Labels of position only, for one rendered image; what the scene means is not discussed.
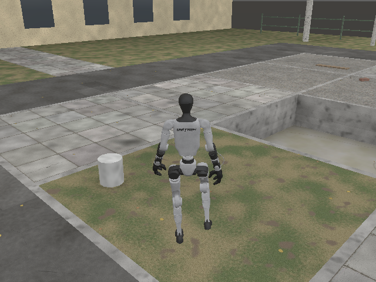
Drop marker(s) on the right robot shin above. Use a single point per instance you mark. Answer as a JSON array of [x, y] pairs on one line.
[[206, 203]]

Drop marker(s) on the right robot hand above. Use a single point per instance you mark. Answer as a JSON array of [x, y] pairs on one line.
[[218, 177]]

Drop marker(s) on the robot head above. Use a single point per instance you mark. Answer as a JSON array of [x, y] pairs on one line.
[[186, 103]]

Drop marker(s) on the left robot upper arm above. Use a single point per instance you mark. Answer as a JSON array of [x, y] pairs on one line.
[[168, 125]]

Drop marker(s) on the left robot forearm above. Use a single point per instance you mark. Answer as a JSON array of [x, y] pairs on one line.
[[159, 156]]

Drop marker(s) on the right robot upper arm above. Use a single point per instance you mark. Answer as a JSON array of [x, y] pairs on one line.
[[205, 124]]

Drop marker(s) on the right robot forearm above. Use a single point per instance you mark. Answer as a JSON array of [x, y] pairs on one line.
[[214, 159]]

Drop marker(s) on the left robot hand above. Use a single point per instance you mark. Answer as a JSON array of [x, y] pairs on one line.
[[155, 168]]

